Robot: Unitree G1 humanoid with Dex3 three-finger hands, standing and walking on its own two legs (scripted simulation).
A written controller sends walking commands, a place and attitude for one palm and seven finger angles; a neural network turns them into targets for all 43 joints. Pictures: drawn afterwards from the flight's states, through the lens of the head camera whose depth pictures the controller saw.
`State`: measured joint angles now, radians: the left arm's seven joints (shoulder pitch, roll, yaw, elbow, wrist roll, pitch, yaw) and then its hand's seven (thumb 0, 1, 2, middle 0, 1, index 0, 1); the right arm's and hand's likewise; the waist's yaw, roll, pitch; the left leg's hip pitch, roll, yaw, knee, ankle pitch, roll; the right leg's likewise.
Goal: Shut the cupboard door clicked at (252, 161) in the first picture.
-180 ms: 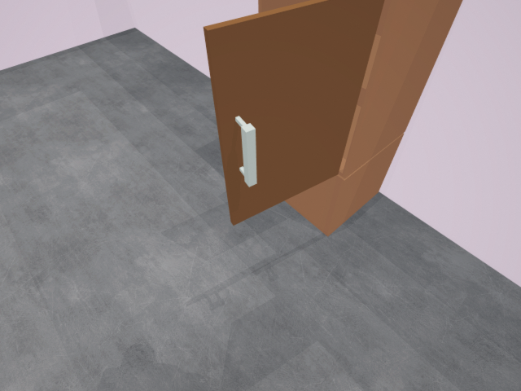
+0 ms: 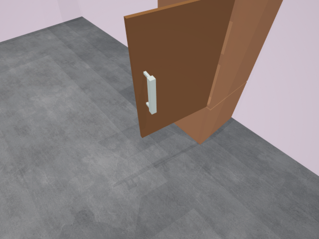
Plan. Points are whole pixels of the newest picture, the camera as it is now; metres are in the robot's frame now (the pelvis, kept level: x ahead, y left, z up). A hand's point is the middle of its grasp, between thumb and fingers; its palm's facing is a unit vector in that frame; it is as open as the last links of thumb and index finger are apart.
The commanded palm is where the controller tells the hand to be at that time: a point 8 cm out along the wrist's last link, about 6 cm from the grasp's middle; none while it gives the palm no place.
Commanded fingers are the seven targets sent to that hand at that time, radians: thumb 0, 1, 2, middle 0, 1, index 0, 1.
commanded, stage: stand and wait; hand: left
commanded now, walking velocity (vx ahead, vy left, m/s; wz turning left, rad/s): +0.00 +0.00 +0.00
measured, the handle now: (149, 93) +0.62 +0.07 -0.04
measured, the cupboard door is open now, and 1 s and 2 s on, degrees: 79 79 79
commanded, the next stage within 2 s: look at it before walking up in 0.10 s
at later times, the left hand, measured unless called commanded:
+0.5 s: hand out of the picture +0.05 +0.22 -0.17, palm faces -0.01 -0.96 -0.29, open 7.4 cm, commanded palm none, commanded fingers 0.00 0.90 0.90 -0.20 -0.30 -0.20 -0.30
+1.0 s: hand out of the picture +0.04 +0.21 -0.18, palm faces -0.05 -0.96 -0.27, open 7.4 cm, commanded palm none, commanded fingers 0.00 0.90 0.90 -0.20 -0.30 -0.20 -0.30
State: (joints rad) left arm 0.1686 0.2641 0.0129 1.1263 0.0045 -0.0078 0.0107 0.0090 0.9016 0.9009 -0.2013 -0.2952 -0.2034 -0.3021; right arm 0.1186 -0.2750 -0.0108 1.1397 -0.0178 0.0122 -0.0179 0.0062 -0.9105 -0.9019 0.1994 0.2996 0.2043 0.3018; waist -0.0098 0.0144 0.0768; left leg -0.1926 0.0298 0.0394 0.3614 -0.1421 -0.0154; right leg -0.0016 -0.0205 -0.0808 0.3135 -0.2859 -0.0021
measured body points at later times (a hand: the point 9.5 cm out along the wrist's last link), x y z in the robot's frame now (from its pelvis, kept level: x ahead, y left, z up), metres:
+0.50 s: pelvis +0.00 +0.00 +0.00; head +0.03 -0.01 +0.45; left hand +0.05 +0.27 -0.15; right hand +0.06 -0.27 -0.15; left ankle +0.03 +0.13 -0.75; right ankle -0.07 -0.11 -0.75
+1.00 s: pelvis +0.00 +0.00 -0.01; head +0.03 +0.00 +0.44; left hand +0.04 +0.26 -0.16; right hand +0.04 -0.26 -0.16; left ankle +0.03 +0.13 -0.75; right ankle -0.07 -0.11 -0.75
